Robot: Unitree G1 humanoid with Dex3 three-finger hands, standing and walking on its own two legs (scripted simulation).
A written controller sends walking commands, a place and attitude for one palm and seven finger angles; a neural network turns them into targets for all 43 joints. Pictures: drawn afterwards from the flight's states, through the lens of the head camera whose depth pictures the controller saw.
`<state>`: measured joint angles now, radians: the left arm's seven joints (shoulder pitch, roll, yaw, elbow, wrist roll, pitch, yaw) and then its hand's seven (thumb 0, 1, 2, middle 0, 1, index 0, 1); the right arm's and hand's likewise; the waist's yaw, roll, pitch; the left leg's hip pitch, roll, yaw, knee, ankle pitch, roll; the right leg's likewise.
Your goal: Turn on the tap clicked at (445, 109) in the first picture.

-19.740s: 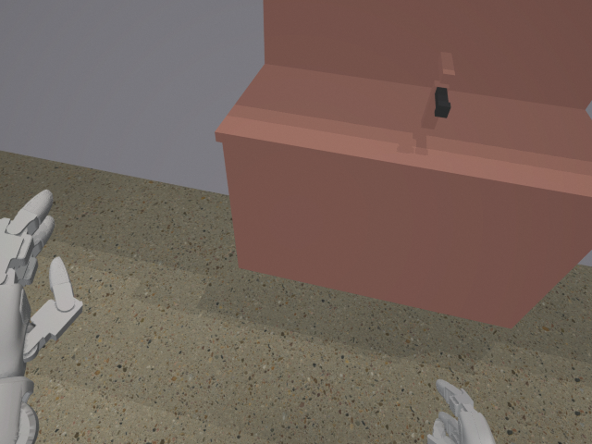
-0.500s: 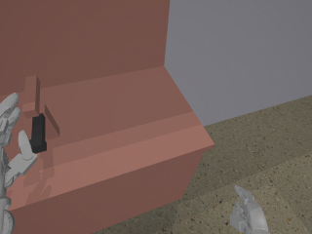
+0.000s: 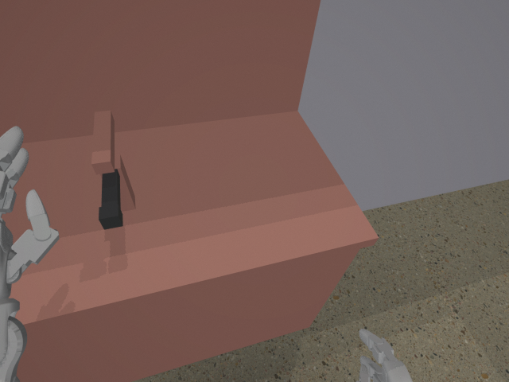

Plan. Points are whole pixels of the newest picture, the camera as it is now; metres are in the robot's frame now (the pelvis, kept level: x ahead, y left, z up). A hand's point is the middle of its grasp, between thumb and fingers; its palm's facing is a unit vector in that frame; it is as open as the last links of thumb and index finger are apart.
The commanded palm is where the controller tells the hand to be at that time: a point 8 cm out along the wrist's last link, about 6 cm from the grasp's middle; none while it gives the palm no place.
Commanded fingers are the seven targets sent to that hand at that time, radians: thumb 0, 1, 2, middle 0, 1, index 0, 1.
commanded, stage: come to a stop and stand still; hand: left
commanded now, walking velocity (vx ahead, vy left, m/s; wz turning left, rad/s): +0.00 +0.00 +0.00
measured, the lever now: (111, 216) +0.32 +0.27 +0.06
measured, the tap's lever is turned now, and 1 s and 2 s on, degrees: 0 0 0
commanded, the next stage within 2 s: look again from close up in 0.56 s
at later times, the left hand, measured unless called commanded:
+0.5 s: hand (86, 212) +0.25 +0.25 +0.17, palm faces +0.37 -0.86 -0.36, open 7.4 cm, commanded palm +0.20 +0.28 +0.18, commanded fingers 0.00 0.90 0.90 -0.20 -0.30 -0.20 -0.30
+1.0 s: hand (93, 217) +0.25 +0.24 +0.16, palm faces +0.37 -0.86 -0.36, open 7.4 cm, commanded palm +0.19 +0.27 +0.18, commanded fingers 0.00 0.90 0.90 -0.20 -0.30 -0.20 -0.30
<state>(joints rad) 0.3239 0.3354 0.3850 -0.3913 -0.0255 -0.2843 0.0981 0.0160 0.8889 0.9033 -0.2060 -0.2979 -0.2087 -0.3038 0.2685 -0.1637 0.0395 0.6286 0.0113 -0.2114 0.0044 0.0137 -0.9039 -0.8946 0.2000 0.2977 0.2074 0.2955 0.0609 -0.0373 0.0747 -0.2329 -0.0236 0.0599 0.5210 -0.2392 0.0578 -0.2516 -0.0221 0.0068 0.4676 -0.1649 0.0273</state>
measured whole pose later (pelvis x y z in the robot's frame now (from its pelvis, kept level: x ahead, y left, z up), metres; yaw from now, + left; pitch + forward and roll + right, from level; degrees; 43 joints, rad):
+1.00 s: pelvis +0.03 -0.01 +0.01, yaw +0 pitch -1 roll -1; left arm 0.43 0.36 0.35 -0.46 -0.05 -0.20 0.10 0.02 0.89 0.90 -0.21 -0.30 -0.21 -0.30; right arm 0.20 -0.20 0.01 0.58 0.01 -0.13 -0.03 0.01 -0.91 -0.89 0.20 0.30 0.21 0.30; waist 0.03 -0.03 0.06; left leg -0.19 -0.01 0.05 0.44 -0.24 0.04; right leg -0.20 0.00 0.00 0.36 -0.15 0.02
